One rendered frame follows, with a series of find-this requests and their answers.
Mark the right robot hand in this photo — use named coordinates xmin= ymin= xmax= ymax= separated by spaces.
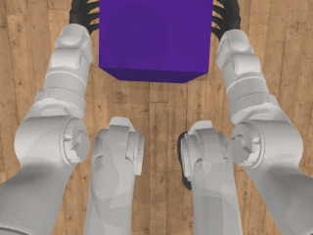
xmin=211 ymin=0 xmax=241 ymax=42

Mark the right robot upper arm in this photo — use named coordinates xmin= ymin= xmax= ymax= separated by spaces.
xmin=228 ymin=119 xmax=313 ymax=235

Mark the robot left thigh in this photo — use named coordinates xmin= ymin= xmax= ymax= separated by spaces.
xmin=83 ymin=124 xmax=145 ymax=235

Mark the robot left forearm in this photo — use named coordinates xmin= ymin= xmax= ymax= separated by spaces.
xmin=14 ymin=23 xmax=94 ymax=157

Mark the robot right forearm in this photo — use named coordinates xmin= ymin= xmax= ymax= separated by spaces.
xmin=215 ymin=29 xmax=303 ymax=151

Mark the left robot hand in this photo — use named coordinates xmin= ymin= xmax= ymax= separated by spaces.
xmin=68 ymin=0 xmax=100 ymax=35

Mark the robot right foot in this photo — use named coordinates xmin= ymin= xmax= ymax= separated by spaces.
xmin=177 ymin=131 xmax=192 ymax=190

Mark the left robot upper arm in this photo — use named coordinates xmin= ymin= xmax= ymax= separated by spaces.
xmin=0 ymin=115 xmax=91 ymax=235

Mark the carton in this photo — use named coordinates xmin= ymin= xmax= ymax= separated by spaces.
xmin=99 ymin=0 xmax=213 ymax=83

